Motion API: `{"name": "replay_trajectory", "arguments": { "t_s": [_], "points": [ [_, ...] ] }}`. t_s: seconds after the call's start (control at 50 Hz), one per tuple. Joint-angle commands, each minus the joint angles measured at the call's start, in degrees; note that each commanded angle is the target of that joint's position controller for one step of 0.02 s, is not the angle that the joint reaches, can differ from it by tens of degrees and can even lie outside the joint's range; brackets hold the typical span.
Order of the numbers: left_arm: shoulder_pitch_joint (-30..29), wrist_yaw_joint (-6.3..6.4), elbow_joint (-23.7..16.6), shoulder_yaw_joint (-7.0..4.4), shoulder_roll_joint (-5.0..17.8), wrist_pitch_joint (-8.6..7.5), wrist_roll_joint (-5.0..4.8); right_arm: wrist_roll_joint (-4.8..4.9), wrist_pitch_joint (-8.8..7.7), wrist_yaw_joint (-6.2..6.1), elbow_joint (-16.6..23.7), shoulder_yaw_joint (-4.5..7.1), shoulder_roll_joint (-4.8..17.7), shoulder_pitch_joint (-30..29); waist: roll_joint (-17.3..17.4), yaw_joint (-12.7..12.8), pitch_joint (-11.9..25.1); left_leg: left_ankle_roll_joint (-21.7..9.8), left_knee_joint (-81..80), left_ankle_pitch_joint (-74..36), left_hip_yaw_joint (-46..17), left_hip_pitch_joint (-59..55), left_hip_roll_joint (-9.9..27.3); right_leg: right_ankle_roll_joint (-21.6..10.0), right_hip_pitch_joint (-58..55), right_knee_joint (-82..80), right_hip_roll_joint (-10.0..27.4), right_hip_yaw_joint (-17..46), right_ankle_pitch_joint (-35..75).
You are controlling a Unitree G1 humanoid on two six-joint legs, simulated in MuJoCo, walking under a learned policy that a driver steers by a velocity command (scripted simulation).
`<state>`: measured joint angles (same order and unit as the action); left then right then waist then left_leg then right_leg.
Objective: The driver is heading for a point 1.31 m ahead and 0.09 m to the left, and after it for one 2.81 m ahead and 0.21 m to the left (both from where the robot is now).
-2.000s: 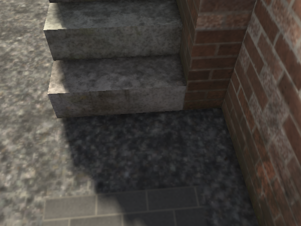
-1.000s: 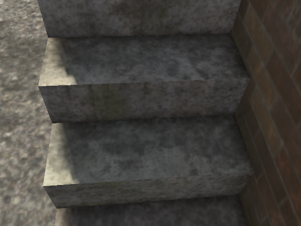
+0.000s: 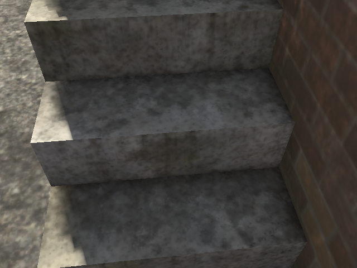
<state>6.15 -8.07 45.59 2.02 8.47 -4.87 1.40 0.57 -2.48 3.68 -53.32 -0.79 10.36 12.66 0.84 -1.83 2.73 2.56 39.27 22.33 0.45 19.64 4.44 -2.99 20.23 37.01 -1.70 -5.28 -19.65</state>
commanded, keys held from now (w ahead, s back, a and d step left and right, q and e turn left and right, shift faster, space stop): shift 0.80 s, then w+shift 0.20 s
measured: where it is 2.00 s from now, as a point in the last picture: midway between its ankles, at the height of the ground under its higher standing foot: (127, 254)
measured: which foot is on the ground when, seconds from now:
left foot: down 0.00-1.00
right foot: down 0.00-1.00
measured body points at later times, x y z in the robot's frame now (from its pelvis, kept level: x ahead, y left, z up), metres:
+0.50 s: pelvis +0.01 +0.03 +0.00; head +0.01 +0.04 +0.45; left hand +0.08 +0.25 -0.14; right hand +0.09 -0.19 -0.14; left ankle -0.02 +0.14 -0.72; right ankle +0.00 -0.09 -0.72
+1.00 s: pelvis +0.03 +0.03 +0.01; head +0.02 +0.04 +0.46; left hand +0.07 +0.27 -0.14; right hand +0.03 -0.21 -0.14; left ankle -0.02 +0.14 -0.72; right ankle +0.00 -0.08 -0.72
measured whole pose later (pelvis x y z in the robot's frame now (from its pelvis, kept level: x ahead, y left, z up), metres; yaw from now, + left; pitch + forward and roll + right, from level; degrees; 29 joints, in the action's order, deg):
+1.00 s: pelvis +0.03 +0.03 +0.01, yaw +1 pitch +4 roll -1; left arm 20.0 -2.5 54.3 -1.2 12.2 -5.0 4.5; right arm -2.0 -2.3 0.4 -59.7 -0.1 11.5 21.4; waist -0.3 -0.2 6.7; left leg -7.1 35.8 23.9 -0.2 16.7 -0.2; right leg -6.9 17.6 34.7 1.2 -4.4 -21.6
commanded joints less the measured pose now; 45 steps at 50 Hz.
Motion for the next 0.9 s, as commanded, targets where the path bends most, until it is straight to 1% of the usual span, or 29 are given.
{"name": "replay_trajectory", "arguments": {
  "t_s": [0.02,0.04,0.06,0.08,0.1,0.14,0.22,0.26,0.44,0.48,0.66,0.68,0.8,0.82,0.84,0.86,0.88,0.9],
  "points": [
    [-0.32,0.88,-3.29,-1.95,6.07,-1.00,-0.03,-0.02,-1.46,0.59,3.13,0.57,4.90,-2.67,0.53,1.18,3.30,-3.07,-5.07,-11.80,-2.69,0.98,1.80,-1.82,-4.90,-6.29,5.56,6.45,15.33],
    [-0.10,1.11,-2.98,-2.10,6.14,-1.07,0.09,-0.06,-1.69,0.72,2.90,0.48,4.81,-2.64,0.82,0.95,3.33,-3.22,-4.88,-13.63,-2.72,-0.39,1.82,-2.00,-4.01,-6.39,5.51,6.25,16.37],
    [0.24,1.33,-2.86,-2.34,5.91,-1.12,0.13,0.38,-1.80,0.80,2.15,0.47,4.73,-1.59,0.86,0.83,3.66,-3.32,-4.74,-14.46,-2.92,-1.32,2.01,-2.02,-3.88,-6.36,5.75,6.21,16.86],
    [1.06,1.44,-2.41,-2.41,5.55,-1.14,0.06,0.39,-1.86,0.84,1.78,0.49,4.81,-1.29,1.17,0.88,3.46,-3.47,-4.69,-15.48,-2.97,-1.95,2.02,-1.99,-3.50,-6.34,5.72,6.07,16.99],
    [2.35,1.36,-1.75,-2.60,5.84,-1.16,-0.02,0.18,-1.94,0.89,1.39,0.60,5.01,-0.87,1.20,0.99,3.08,-3.67,-4.88,-15.71,-2.97,-2.33,1.96,-1.89,-3.05,-6.59,5.76,5.87,16.86],
    [4.00,1.37,-0.68,-2.82,5.48,-1.07,-0.08,0.11,-1.81,1.07,0.76,0.63,4.59,-0.47,1.35,1.11,2.63,-4.03,-5.12,-16.71,-3.06,-3.44,1.78,-1.62,-2.26,-6.67,5.56,5.41,16.20],
    [6.19,1.41,0.88,-3.08,5.25,-0.90,-0.13,0.23,-1.49,1.25,-0.18,0.72,4.27,-0.39,1.21,1.51,1.65,-4.76,-5.92,-17.98,-3.25,-4.97,1.17,-0.95,-0.90,-6.72,5.16,4.43,14.01],
    [6.81,1.44,1.46,-3.15,5.50,-0.77,-0.22,0.43,-1.39,1.31,-0.47,0.85,4.66,-0.61,0.96,1.68,1.26,-5.21,-6.38,-18.16,-3.36,-5.47,0.90,-0.69,-0.40,-6.69,5.05,3.94,12.77],
    [9.04,1.62,3.68,-2.97,6.36,-0.45,-0.15,0.52,-1.04,1.34,-2.55,0.71,4.65,0.69,0.40,2.25,-0.39,-6.23,-8.27,-18.20,-3.28,-5.63,-0.50,0.07,-0.24,-6.86,5.12,2.84,10.60],
    [9.33,1.65,4.11,-2.88,6.41,-0.43,-0.12,0.46,-0.97,1.29,-2.99,0.65,4.36,1.23,0.27,2.29,-0.58,-6.34,-8.56,-18.01,-3.22,-5.49,-0.75,0.11,-0.50,-6.97,5.24,2.74,10.66],
    [10.34,1.63,5.71,-2.57,6.10,-0.11,0.08,0.40,-0.57,1.22,-5.09,0.31,3.77,3.99,-0.18,2.36,-1.72,-6.50,-9.71,-15.84,-2.73,-4.68,-1.62,0.11,-1.51,-7.88,5.49,2.59,10.86],
    [10.53,1.65,6.04,-2.61,6.16,-0.07,0.06,0.22,-0.51,1.28,-5.37,0.26,3.71,4.18,-0.17,2.32,-2.08,-6.53,-9.81,-15.24,-2.67,-4.50,-1.76,0.12,-1.46,-7.97,5.46,2.59,10.71],
    [10.91,1.66,7.00,-2.53,6.09,0.21,0.21,0.27,-0.31,1.27,-6.83,-0.15,3.57,5.95,-0.42,2.34,-2.58,-6.57,-10.62,-14.32,-2.53,-4.39,-2.11,0.10,-1.97,-8.69,5.42,2.37,10.59],
    [12.84,1.91,7.79,-2.97,7.11,0.43,0.59,-0.07,-0.13,0.91,-7.36,0.30,4.61,7.54,-0.50,2.32,-2.71,-7.46,-11.59,-4.00,-2.74,-4.28,-1.94,-1.01,-1.66,-9.82,5.57,2.47,2.35],
    [14.40,2.49,8.16,-3.96,9.49,0.60,1.50,-1.08,-0.08,0.26,-7.33,1.30,7.46,8.63,-0.27,2.10,-5.08,-9.86,-12.93,9.51,-5.16,-2.09,-0.77,-3.31,0.60,-10.74,6.38,4.20,-9.90],
    [14.30,3.40,7.85,-4.62,10.87,0.68,2.45,-2.04,-0.19,-0.57,-6.89,2.01,9.29,8.62,-0.37,1.90,-8.05,-12.88,-14.74,18.34,-9.11,0.86,0.99,-5.71,3.60,-11.94,7.74,7.04,-17.52],
    [12.38,4.41,6.92,-4.75,10.60,0.56,3.38,-2.81,-0.41,-1.56,-6.10,2.28,9.54,7.75,-0.17,1.59,-8.75,-15.69,-16.10,21.41,-12.82,2.51,2.61,-7.92,5.08,-11.60,8.39,8.72,-18.10],
    [9.86,5.28,5.52,-4.35,8.60,0.04,3.55,-3.03,-0.54,-2.54,-5.43,2.00,8.47,6.56,0.72,1.69,-7.14,-17.04,-16.07,18.88,-14.57,3.06,3.59,-9.17,4.02,-10.25,8.60,8.71,-12.73]
  ]
}}
Keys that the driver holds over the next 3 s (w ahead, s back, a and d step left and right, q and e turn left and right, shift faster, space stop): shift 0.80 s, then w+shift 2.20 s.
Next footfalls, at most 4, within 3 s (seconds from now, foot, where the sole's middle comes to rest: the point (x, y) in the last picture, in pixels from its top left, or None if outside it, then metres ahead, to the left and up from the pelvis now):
1.38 left None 0.28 0.19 -0.56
1.86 right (160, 222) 0.50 0.07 -0.37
2.20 left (96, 104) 0.77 0.24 -0.17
2.58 right None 1.05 -0.04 0.02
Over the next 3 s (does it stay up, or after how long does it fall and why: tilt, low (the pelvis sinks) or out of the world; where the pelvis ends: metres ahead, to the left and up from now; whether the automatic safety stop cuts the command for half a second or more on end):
stays up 1.12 0.03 0.86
